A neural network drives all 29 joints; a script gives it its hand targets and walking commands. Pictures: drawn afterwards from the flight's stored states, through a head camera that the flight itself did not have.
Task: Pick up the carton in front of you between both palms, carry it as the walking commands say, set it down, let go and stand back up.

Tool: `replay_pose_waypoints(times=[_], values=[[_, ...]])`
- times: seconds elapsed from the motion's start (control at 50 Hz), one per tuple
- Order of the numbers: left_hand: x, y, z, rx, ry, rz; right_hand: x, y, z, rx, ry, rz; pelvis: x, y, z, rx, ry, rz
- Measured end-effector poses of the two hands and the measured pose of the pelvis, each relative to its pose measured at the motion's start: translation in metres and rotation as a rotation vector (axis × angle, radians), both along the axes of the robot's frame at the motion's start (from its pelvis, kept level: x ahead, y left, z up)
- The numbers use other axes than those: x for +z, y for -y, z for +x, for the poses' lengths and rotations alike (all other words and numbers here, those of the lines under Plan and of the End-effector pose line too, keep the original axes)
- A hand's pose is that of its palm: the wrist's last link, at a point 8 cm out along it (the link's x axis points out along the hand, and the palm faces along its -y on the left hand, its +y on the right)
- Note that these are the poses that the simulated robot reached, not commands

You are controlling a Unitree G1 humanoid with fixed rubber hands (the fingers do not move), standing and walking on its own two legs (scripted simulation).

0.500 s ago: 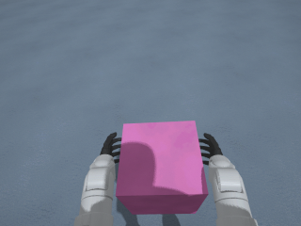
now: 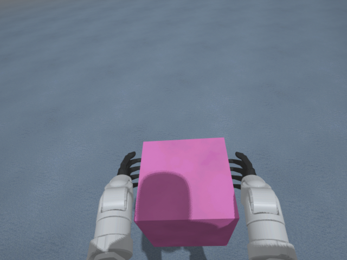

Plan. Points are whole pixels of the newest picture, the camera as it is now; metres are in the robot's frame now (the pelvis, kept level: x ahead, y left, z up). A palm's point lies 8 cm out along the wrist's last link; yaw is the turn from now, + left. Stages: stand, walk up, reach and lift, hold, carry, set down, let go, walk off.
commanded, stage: hold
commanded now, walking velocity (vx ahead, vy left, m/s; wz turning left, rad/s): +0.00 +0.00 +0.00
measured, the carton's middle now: (186, 195) +0.30 +0.00 -0.05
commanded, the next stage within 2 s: set down in 0.16 s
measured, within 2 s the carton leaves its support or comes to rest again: neither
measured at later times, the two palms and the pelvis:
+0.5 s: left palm (131, 172) +0.34 +0.15 +0.01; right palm (240, 178) +0.33 -0.15 -0.01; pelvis +0.01 +0.03 -0.01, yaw -1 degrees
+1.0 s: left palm (152, 200) +0.37 +0.12 -0.19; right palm (238, 200) +0.37 -0.17 -0.20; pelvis -0.04 +0.02 -0.12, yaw +1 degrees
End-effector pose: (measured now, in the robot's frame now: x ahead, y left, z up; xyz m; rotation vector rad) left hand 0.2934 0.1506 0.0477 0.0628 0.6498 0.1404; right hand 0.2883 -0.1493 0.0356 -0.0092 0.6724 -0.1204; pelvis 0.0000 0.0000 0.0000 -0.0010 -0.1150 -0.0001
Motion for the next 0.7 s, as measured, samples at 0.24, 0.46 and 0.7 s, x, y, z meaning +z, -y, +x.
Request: replay_pose_waypoints(times=[0.24,0.46,0.7], values=[[-0.001,-0.011,0.005,0.012,-0.007,-0.006,0.001,-0.012,0.008,0.008,-0.006,-0.008,0.001,-0.009,0.006,0.005,-0.003,-0.006],[-0.025,-0.005,0.042,-0.004,-0.039,0.007,-0.031,-0.009,0.034,-0.036,-0.04,0.002,-0.006,-0.029,0.006,-0.011,-0.071,0.0],[-0.141,0.017,0.06,-0.033,-0.07,0.019,-0.149,0.013,0.045,-0.043,-0.075,-0.022,-0.034,-0.033,-0.005,-0.033,-0.437,0.036]])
